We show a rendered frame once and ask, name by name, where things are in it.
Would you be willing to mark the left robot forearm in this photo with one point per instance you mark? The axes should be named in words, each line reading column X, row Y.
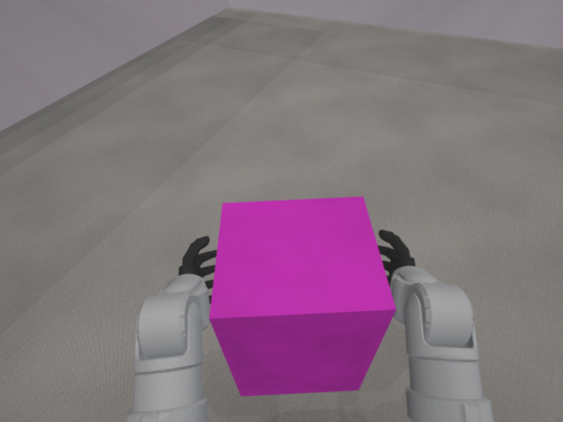
column 168, row 353

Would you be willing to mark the left robot hand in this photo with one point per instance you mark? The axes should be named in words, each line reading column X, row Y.
column 192, row 261

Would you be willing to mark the right robot forearm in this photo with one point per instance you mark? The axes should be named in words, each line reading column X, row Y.
column 441, row 339

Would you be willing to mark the carton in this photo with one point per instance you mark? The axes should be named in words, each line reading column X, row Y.
column 300, row 300

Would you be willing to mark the right robot hand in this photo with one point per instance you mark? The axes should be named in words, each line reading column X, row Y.
column 399, row 255

